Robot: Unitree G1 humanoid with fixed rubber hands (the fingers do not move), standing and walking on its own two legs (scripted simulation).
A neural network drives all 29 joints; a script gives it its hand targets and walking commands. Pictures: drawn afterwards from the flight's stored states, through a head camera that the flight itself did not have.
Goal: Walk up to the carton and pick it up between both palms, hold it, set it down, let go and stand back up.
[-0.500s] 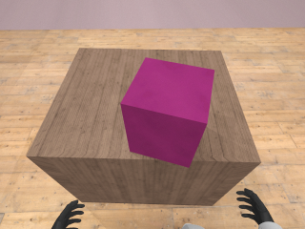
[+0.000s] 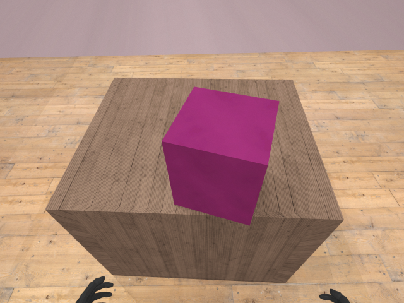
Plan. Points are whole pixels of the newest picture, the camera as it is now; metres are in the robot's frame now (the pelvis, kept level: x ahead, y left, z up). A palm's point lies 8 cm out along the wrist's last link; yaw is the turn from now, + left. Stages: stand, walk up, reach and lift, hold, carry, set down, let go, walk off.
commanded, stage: walk up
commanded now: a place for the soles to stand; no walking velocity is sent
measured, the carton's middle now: (222, 157) +0.46 -0.02 +0.00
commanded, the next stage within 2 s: reach and lift in 0.30 s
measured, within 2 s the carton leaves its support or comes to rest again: neither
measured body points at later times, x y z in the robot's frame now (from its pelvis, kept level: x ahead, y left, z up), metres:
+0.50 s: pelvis +0.01 +0.00 -0.01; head +0.02 +0.00 +0.44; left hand +0.18 +0.26 -0.09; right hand +0.17 -0.26 -0.11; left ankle +0.00 +0.14 -0.72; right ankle +0.06 -0.11 -0.72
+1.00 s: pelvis +0.05 +0.02 +0.02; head +0.03 +0.03 +0.47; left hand +0.22 +0.26 -0.04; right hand +0.21 -0.22 -0.05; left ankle +0.00 +0.14 -0.72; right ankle +0.06 -0.11 -0.72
